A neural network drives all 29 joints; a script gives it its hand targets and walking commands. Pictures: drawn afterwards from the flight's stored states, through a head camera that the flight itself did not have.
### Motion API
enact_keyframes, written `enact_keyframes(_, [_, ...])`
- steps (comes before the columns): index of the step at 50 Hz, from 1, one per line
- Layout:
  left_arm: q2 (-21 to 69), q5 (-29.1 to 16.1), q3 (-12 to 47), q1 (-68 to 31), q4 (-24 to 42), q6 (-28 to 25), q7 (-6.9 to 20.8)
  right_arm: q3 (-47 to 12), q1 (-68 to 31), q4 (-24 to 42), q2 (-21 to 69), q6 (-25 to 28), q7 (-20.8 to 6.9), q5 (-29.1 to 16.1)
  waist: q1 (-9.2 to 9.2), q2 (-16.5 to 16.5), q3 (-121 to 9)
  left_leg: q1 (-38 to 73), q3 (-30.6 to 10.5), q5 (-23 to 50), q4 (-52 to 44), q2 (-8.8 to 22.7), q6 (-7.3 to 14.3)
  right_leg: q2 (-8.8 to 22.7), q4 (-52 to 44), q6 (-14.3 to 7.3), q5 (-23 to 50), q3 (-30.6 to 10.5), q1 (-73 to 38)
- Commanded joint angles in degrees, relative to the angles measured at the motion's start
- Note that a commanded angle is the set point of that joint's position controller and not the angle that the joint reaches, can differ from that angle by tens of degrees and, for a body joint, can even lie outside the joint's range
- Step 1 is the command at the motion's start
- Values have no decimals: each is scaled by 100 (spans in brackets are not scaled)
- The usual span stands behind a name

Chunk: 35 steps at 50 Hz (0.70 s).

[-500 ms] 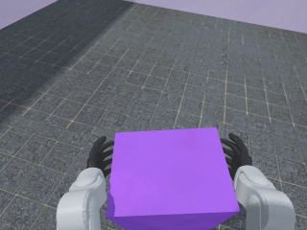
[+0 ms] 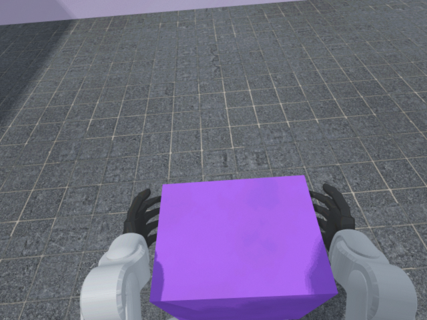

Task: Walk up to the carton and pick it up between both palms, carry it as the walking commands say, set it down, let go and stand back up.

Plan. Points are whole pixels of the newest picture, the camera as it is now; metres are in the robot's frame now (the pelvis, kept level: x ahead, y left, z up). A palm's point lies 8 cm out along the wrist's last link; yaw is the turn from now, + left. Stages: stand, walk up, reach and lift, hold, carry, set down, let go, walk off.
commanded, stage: carry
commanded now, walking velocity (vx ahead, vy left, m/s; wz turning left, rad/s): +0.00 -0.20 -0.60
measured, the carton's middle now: (237, 258) +0.23 -0.01 +0.01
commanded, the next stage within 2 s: none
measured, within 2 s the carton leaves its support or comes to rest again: neither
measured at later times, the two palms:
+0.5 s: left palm (309, 226) +0.24 -0.12 +0.10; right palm out of the picture +0.13 -0.41 +0.09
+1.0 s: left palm out of the picture +0.16 -0.34 +0.11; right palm out of the picture -0.04 -0.58 +0.12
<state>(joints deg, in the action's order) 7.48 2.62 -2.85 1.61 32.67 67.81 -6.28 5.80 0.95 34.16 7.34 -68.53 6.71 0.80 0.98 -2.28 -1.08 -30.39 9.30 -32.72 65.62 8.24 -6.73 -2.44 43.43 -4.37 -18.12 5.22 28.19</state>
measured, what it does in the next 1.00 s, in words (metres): steps to the right, turning right: left foot, then right foot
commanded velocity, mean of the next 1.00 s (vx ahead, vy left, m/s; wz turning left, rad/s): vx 0.00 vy -0.19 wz -0.56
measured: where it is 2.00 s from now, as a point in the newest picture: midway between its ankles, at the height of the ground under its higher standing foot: outside the picture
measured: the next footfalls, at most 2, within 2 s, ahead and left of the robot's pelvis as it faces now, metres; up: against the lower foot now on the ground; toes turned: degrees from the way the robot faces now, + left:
left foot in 0.08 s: +0.05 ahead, +0.04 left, +0.00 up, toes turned +10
right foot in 0.42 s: +0.00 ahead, -0.31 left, +0.00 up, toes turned -24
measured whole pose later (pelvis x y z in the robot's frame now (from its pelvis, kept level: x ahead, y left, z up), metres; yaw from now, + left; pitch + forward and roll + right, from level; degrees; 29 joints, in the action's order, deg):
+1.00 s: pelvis -0.12 -0.31 +0.01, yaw -37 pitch +2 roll +0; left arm 7.2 3.0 -3.2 -3.3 31.7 69.5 -6.0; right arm 5.7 1.8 34.5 7.5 -65.9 5.9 2.5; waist 0.4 1.0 -2.0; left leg -18.0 18.8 -20.3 40.1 15.7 -4.2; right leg 6.6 53.2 3.5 -24.1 1.9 29.4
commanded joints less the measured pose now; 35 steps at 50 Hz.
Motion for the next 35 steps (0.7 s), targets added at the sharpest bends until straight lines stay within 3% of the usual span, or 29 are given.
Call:
enact_keyframes(1, [4414,-1516,3681,-2131,692,-116,553,-4175,-2297,711,4213,115,-719,-1678,-196,1430,-1851,551,-91,544,-1420,-236,275,1509,-1423,-919,2878,-1983,-1169])
enact_keyframes(2, [4387,-1533,3741,-2196,708,-100,535,-4065,-2143,614,4183,130,-713,-1624,-145,1284,-1958,1064,-107,784,-2152,-308,335,1408,-1328,-853,2675,-2000,-992])
enact_keyframes(3, [4330,-1616,3878,-2332,840,-94,521,-3922,-1846,484,4144,154,-719,-1539,-14,857,-2098,1848,-148,1291,-3102,-298,438,1213,-1104,-634,2078,-1869,-541])
enact_keyframes(4, [4331,-1709,4045,-2556,987,-83,504,-3783,-1650,331,4171,185,-723,-1475,140,46,-2109,2950,-749,1778,-4582,392,717,720,-384,-133,945,-1341,507])
enact_keyframes(5, [4253,-1669,4104,-2496,1033,-26,492,-3643,-1494,184,3985,202,-711,-1375,61,-2210,-1835,3372,-2804,3525,-5010,2617,1314,-246,1393,305,-1457,-340,1903])
enact_keyframes(6, [4115,-1672,4124,-2625,1035,-8,531,-3652,-1272,86,4108,212,-693,-1334,4,-1631,-1600,2858,-2709,3964,-4807,3155,1796,331,2580,316,-1619,-682,1961])
enact_keyframes(7, [4148,-1779,4196,-3066,1091,-14,596,-3567,-1346,-81,4229,260,-694,-1237,30,-1664,-1351,2320,-2362,3758,-4663,3002,2015,598,3064,394,-1373,-941,1663])
enact_keyframes(8, [4208,-1787,4294,-3136,970,2,620,-3524,-1304,-134,4297,279,-683,-1130,-34,-1095,-964,2021,-1614,3497,-4748,2506,1764,701,3171,542,-1025,-769,1481])
enact_keyframes(10, [4333,-1826,4254,-3056,928,-28,660,-3555,-1687,169,4249,348,-689,-1184,-77,-800,-833,2008,-850,3991,-4573,1933,1349,844,2857,667,-571,-689,1331])
enact_keyframes(12, [4341,-1744,4061,-2742,783,-37,653,-3708,-2013,440,4136,335,-675,-1271,-126,-893,-732,2230,-408,4510,-4254,1803,1147,873,2295,767,-529,-479,1317])
enact_keyframes(15, [4078,-1494,3678,-2118,347,24,561,-3848,-2180,692,3779,233,-610,-1341,-152,-908,-990,2000,269,5321,-3899,1624,901,705,964,857,-569,79,257])
enact_keyframes(17, [3899,-1397,3474,-1870,142,110,504,-3853,-2089,646,3570,121,-560,-1362,-96,-1103,-1150,2019,422,5110,-3590,1625,763,611,110,879,-651,340,-234])
enact_keyframes(19, [3817,-1372,3372,-1788,214,155,473,-3921,-2116,586,3573,25,-558,-1445,-165,-957,-1383,2004,624,4716,-2926,1486,510,314,-949,784,-97,635,-808])
enact_keyframes(20, [3828,-1402,3368,-1804,274,153,446,-3926,-2066,549,3604,-10,-558,-1442,-260,-368,-1730,1773,726,4020,-2021,1106,336,213,-1529,689,175,449,-1469])
enact_keyframes(21, [3746,-1431,3327,-1817,410,141,451,-3993,-2160,667,3649,-24,-570,-1508,-243,1351,-1857,296,739,1080,-739,421,44,1263,-1844,357,2827,-1113,-2495])
enact_keyframes(22, [3640,-1445,3326,-1936,461,120,455,-4107,-2187,685,3730,-58,-562,-1478,-179,2854,-1732,-843,519,-1200,224,-103,-231,2032,-1637,-223,5022,-2276,-2742])
enact_keyframes(23, [3653,-1441,3298,-1921,382,126,436,-4164,-2406,716,3720,-57,-590,-1562,-185,2600,-1719,-772,101,-1527,631,-73,-195,1982,-1411,-562,5873,-2163,-2391])
enact_keyframes(24, [3863,-1403,3231,-1860,512,46,450,-4371,-2638,814,3972,-21,-652,-1737,-193,2234,-1630,-751,30,-1215,739,-135,-96,1804,-1482,-563,5590,-1973,-2017])
enact_keyframes(25, [4046,-1418,3284,-2024,647,36,450,-4347,-2559,649,4168,-45,-678,-1869,-173,1625,-1764,-722,29,-756,739,-99,-41,1746,-1419,-535,5229,-1657,-2067])
enact_keyframes(27, [4269,-1530,3483,-2342,960,-78,515,-4350,-2597,642,4445,16,-713,-1951,-157,1591,-1885,-531,-92,-109,337,-72,13,1487,-1288,-507,4177,-1181,-2116])
enact_keyframes(28, [4380,-1583,3520,-2273,950,-102,545,-4357,-2556,732,4530,56,-712,-1972,-172,1793,-1969,-564,-143,-2,114,-110,48,1449,-1242,-595,4154,-1328,-2213])
enact_keyframes(30, [4478,-1591,3604,-2208,906,-147,585,-4343,-2524,879,4486,129,-703,-1885,-200,1716,-2074,-251,-176,57,-452,-205,139,1549,-1304,-869,3923,-1762,-1955])
enact_keyframes(31, [4462,-1561,3647,-2139,826,-125,580,-4227,-2393,783,4381,132,-694,-1802,-197,1441,-2070,93,-213,238,-876,-248,218,1571,-1253,-921,3792,-1887,-1739])
enact_keyframes(32, [4397,-1535,3690,-2095,778,-110,562,-4126,-2251,670,4266,136,-687,-1716,-202,1388,-2068,507,-223,381,-1342,-322,290,1537,-1291,-941,3544,-2010,-1443])
enact_keyframes(33, [4332,-1532,3738,-2116,787,-88,549,-4028,-2111,591,4170,147,-685,-1657,-171,1290,-2041,907,-201,609,-1924,-367,340,1466,-1291,-891,3166,-2031,-1199])
enact_keyframes(34, [4278,-1601,3882,-2293,943,-84,527,-3891,-1798,424,4136,157,-690,-1578,-48,922,-2216,1570,-272,1041,-2727,-343,407,1333,-1130,-750,2571,-2005,-849])
enact_keyframes(35, [4186,-1656,3956,-2402,935,-43,508,-3742,-1577,219,4107,155,-687,-1473,100,526,-2187,2656,-427,1610,-4019,-124,626,956,-816,-313,1529,-1703,56])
